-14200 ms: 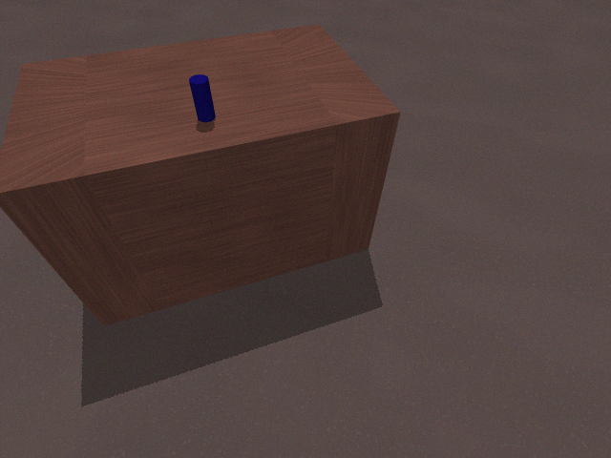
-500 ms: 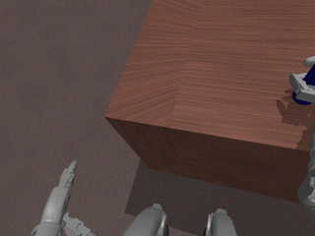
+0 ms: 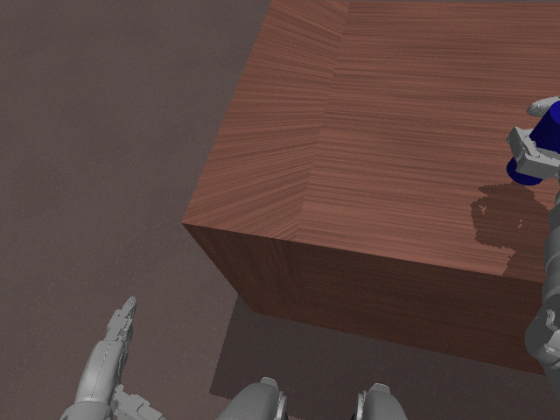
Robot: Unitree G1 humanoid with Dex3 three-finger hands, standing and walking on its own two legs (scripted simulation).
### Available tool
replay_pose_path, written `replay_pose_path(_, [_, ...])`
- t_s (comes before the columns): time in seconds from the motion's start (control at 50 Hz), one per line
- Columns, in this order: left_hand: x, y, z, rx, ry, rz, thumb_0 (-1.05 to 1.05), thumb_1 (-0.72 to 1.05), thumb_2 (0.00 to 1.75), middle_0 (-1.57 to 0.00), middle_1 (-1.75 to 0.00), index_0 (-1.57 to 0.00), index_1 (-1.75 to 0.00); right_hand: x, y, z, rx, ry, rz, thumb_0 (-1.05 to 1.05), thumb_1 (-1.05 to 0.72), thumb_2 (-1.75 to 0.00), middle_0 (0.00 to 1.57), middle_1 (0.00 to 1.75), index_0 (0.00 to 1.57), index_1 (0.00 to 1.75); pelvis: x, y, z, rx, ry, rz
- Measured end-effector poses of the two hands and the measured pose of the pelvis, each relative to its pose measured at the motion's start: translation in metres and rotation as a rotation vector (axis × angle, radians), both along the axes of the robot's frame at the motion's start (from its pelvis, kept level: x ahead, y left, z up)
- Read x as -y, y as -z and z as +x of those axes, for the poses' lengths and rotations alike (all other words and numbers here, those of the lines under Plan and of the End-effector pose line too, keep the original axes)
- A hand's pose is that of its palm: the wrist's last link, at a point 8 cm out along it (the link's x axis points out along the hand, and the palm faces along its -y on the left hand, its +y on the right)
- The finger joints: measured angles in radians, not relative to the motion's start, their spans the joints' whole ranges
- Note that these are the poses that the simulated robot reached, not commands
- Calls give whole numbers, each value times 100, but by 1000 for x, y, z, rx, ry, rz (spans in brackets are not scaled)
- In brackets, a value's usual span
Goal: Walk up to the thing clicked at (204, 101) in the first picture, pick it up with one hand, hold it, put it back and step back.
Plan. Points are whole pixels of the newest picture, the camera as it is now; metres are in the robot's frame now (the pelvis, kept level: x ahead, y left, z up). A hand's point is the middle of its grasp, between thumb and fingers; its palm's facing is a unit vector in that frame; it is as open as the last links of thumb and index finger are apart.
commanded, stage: settle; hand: right
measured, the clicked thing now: (546, 146) +0.50 -0.26 +0.06
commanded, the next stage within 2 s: lift in 0.34 s
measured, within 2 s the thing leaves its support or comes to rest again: neither
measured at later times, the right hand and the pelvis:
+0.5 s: hand (556, 121) +0.51 -0.25 +0.10, palm faces +0.25 +0.97 +0.01, open 6.3 cm; pelvis +0.01 +0.00 +0.01, yaw +0 degrees
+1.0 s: hand out of the picture +0.46 -0.23 +0.16, palm faces +0.23 +0.97 +0.00, open 6.3 cm; pelvis +0.01 +0.00 +0.04, yaw -1 degrees
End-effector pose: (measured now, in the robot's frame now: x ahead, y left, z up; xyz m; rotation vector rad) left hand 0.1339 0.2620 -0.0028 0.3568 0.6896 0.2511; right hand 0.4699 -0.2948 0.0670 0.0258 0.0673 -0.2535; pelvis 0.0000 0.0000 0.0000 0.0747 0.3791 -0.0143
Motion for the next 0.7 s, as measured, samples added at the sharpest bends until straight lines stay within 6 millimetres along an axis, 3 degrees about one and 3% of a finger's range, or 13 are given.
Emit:
replay_pose_path(0.1, [-3, -2, 6, 4, -5, 15, -1, -52, 4, -6, -5, -6, -4, 2, -9, 4, 24, 9, -1, -2, -1, -114, 94, 106, 98, 108, 0, -2, 1, 6, 0, 0])
replay_pose_path(0.3, [11, 3, 7, -9, 6, -39, -1, -52, 4, -6, -5, -6, -4, 4, -21, 5, 13, -3, -11, -2, -2, -113, 93, 106, 97, 108, 3, -8, 5, 15, 0, -5])
replay_pose_path(0.46, [7, -2, 7, -4, -3, -29, -1, -53, 4, -6, -5, -6, -5, 6, -32, 5, 23, 7, -5, -2, -2, -113, 92, 107, 97, 109, 4, -12, 5, 30, -2, -8])
replay_pose_path(0.7, [2, -8, 7, 0, -12, -33, -1, -52, 4, -6, -6, -7, -5, 1, -45, -8, 24, -3, -10, -2, -3, -112, 92, 107, 96, 109, 5, -22, 9, 66, 0, -17])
